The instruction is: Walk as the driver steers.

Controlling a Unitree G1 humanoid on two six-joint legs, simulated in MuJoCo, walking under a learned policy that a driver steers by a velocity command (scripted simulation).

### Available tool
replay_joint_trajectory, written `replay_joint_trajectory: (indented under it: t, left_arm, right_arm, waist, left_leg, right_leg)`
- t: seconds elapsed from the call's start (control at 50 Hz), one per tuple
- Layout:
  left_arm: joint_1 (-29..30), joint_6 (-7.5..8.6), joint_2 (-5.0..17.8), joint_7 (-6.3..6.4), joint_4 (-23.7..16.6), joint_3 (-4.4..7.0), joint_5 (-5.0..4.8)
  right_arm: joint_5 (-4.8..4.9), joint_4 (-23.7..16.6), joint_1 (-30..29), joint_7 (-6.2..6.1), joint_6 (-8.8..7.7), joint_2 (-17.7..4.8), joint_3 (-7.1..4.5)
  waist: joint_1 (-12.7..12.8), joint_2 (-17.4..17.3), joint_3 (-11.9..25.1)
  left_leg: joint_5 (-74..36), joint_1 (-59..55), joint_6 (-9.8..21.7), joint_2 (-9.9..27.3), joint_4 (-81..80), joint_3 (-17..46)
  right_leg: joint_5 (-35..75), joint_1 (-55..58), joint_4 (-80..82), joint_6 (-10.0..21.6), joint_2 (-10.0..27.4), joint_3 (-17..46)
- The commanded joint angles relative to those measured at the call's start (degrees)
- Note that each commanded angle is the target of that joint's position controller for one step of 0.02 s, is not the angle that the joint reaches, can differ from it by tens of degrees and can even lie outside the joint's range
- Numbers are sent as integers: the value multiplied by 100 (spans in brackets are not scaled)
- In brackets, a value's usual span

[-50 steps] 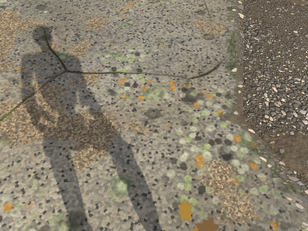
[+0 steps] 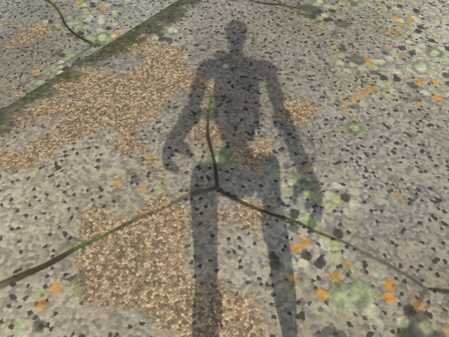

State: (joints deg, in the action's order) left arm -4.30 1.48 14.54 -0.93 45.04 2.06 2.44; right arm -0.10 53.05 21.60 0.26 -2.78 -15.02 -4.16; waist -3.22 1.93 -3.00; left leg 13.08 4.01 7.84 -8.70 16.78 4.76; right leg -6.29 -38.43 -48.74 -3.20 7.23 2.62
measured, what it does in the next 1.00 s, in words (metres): walks ahead, turning left: right foot, then left foot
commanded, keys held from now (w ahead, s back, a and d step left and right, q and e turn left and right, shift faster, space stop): w+q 0.44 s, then w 0.30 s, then w+e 0.20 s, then e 0.06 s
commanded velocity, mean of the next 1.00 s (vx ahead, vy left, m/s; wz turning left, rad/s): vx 0.50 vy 0.00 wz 0.33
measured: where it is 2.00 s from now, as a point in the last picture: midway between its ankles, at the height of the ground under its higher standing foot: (161, 283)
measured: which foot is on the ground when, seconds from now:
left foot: down 0.00-0.20, up 0.22-0.68, down 0.70-1.00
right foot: up 0.00-0.16, down 0.18-0.72, up 0.74-1.00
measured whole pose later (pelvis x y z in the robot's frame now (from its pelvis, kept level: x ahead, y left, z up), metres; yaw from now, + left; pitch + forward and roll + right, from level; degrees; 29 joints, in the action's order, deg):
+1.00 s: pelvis +0.50 +0.10 +0.00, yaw +17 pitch +0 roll +1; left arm -14.5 0.6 14.9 -2.1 49.8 3.4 1.5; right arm -1.0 52.6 20.4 -0.2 -5.1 -13.3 -2.2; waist -0.5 2.6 -1.7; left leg 12.1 2.0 4.8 -3.6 13.5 -8.4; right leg -7.7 -36.9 -56.4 1.5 4.7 1.3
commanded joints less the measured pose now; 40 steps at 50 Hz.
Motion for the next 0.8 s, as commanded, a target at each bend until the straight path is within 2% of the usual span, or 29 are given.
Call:
replay_joint_trajectory:
  t: [0.02, 0.06, 0.1, 0.14, 0.16, 0.18, 0.2, 0.22, 0.24, 0.26, 0.28, 0.32, 0.34, 0.4, 0.46, 0.54, 0.6, 0.64, 0.66, 0.68, 0.7, 0.72, 0.74, 0.76, 0.78, 0.8]
  left_arm:
    - [680, 68, 380, -27, -557, 32, -34]
    - [975, 112, 405, -39, -702, 3, -61]
    - [1039, 165, 484, -41, -810, -2, -86]
    - [447, 223, 657, -7, -695, 48, -110]
    - [-183, 263, 816, 46, -503, 117, -116]
    - [-1017, 341, 984, 115, -300, 190, -84]
    - [-1941, 375, 1409, 223, -276, 286, 57]
    - [-1716, 297, 1834, 220, -329, 382, 125]
    - [-1319, 222, 1313, 184, -393, 323, 15]
    - [-953, 212, 802, 167, -461, 202, -40]
    - [-793, 224, 579, 148, -426, 143, -30]
    - [-918, 289, 520, 162, -274, 115, -58]
    - [-1027, 356, 552, 139, -200, 127, -88]
    - [-1220, 478, 598, 90, -69, 170, -150]
    - [-1445, 476, 579, 81, 71, 176, -131]
    - [-1649, 477, 644, 54, 239, 182, -126]
    - [-1987, 416, 780, 72, 440, 203, -137]
    - [-2133, 328, 887, 94, 579, 217, -140]
    - [-2164, 288, 946, 107, 633, 221, -143]
    - [-2127, 239, 978, 109, 667, 212, -168]
    - [-2149, 223, 852, 111, 632, 159, -187]
    - [-2240, 251, 382, 57, 303, 20, -287]
    - [-2300, 241, 436, 26, 208, 73, -270]
    - [-1747, 201, 779, 59, 163, 182, -202]
    - [-1540, 239, 587, 32, 138, 133, -265]
    - [-1631, 230, 487, 17, 237, 124, -277]
  right_arm:
    - [-21, -241, 440, -41, -42, -864, -180]
    - [-61, -249, 571, -66, -28, -892, -184]
    - [-93, -296, 545, -109, -26, -964, -200]
    - [-108, -424, 178, -138, -43, -1097, -232]
    - [-111, -479, 22, -110, -71, -1170, -249]
    - [-61, -503, -89, -52, -116, -1144, -239]
    - [4, -693, 2, 0, -170, -677, -108]
    - [160, -857, 726, -8, -137, -284, -38]
    - [-58, -659, 647, -65, -38, -770, -79]
    - [-104, -654, 261, -20, -4, -807, -99]
    - [-108, -690, 26, 26, 14, -701, -78]
    - [-200, -734, -53, 140, 133, -590, -67]
    - [-200, -775, -81, 180, 190, -542, -55]
    - [-197, -995, -567, 272, 273, -446, -14]
    - [-202, -1233, -1174, 337, 262, -356, 43]
    - [-192, -1457, -1885, 381, 170, -121, 198]
    - [-226, -1570, -2240, 368, 145, -186, 226]
    - [-273, -1571, -2216, 318, 112, -265, 209]
    - [-297, -1488, -1964, 285, 80, -306, 185]
    - [-325, -1247, -1308, 254, 33, -370, 138]
    - [-390, -910, -398, 194, -21, -577, 41]
    - [-500, -801, 465, 93, -43, -1181, -115]
    - [-226, -736, 591, 29, 34, -1491, -208]
    - [-119, -775, 187, -15, 51, -1327, -185]
    - [-123, -762, -195, -27, 1, -944, -82]
    - [-134, -734, -457, -12, -51, -641, 8]
  waist:
    - [-160, -550, 66]
    - [-260, -585, 43]
    - [-214, -648, 33]
    - [155, -719, 142]
    - [424, -670, 429]
    - [871, -358, 881]
    - [1144, 256, 1788]
    - [592, 1696, 2211]
    - [442, 778, 1573]
    - [418, 146, 823]
    - [373, -57, 446]
    - [280, 347, 259]
    - [261, 474, 276]
    - [266, 378, 211]
    - [365, 304, 68]
    - [489, 320, -52]
    - [583, 342, -139]
    - [522, 367, -83]
    - [391, 408, 85]
    - [63, 308, 430]
    - [-274, 100, 1004]
    - [-521, -891, 1921]
    - [-382, -1538, 2373]
    - [-336, -742, 1581]
    - [-149, -580, 913]
    - [107, -432, 518]
  left_leg:
    - [-2477, -217, 559, 1394, -243, 1199]
    - [-2688, -466, 549, 1466, -76, 1339]
    - [-2870, -580, 466, 1572, 122, 1521]
    - [-3313, -267, 233, 1565, 481, 1571]
    - [-3839, -76, 113, 1435, 1054, 1541]
    - [-3679, 302, -24, 1074, 2165, 1270]
    - [-1979, 1039, -140, 705, 3785, 863]
    - [1986, 2730, -284, -137, 5132, 293]
    - [1601, 3202, -231, 458, 5666, 308]
    - [1011, 3182, -264, 689, 5572, 213]
    - [695, 3064, -319, 871, 5342, 132]
    - [525, 2830, -410, 1074, 5100, 23]
    - [478, 2796, -437, 1089, 5082, -31]
    - [98, 3268, -507, 1210, 4916, -96]
    - [-436, 3607, -594, 1260, 4281, -190]
    - [-1077, 3011, -530, 1136, 2660, -571]
    - [-798, 2702, -384, 1045, 1996, -825]
    - [-296, 2438, -209, 888, 1678, -951]
    - [-86, 2044, -104, 724, 1499, -1027]
    - [-177, 1207, 21, 545, 1101, -1086]
    - [-289, -159, 163, 650, 1007, -875]
    - [186, -2074, 665, 2328, 963, 1169]
    - [-230, -2530, 1172, 3322, 101, 3385]
    - [-705, -1995, 1009, 3064, 139, 2486]
    - [-1111, -1164, 826, 2813, 40, 1666]
    - [-1345, -450, 528, 2540, -202, 1085]
  right_leg:
    - [463, -127, 591, 7, -332, -272]
    - [459, -100, 961, 72, -457, -272]
    - [333, 195, 1352, 179, -550, -195]
    - [-17, 1276, 1810, 347, -712, -160]
    - [-228, 2164, 1921, 450, -884, -229]
    - [-84, 3338, 2278, 608, -711, -126]
    - [-1353, 4684, 2428, 869, 639, 1213]
    - [-1660, 5579, 3194, 1493, 1942, 3923]
    - [-2335, 4911, 3273, 1510, 1780, 4018]
    - [-2177, 4116, 3360, 1390, 1504, 3001]
    - [-1402, 3590, 3484, 1275, 1199, 2157]
    - [-453, 3107, 3683, 1101, 823, 1125]
    - [15, 3044, 3714, 1141, 824, 900]
    - [648, 3188, 3925, 1222, 848, 287]
    - [974, 3291, 4036, 1231, 743, -264]
    - [1277, 3192, 4080, 1112, 568, -853]
    - [1598, 3565, 3974, 1091, 753, -893]
    - [2596, 3965, 3536, 1065, 856, -940]
    - [3434, 4104, 3060, 1032, 854, -1005]
    - [3878, 4030, 2217, 975, 743, -1190]
    - [3271, 3397, 1090, 866, 545, -1330]
    - [909, 1655, -907, 641, 108, -1444]
    - [-2457, 358, -2420, 499, -781, -933]
    - [-2123, -182, -2681, 586, -470, -249]
    - [-1713, -119, -2422, 642, -322, -98]
    - [-1459, 212, -1941, 658, -167, -56]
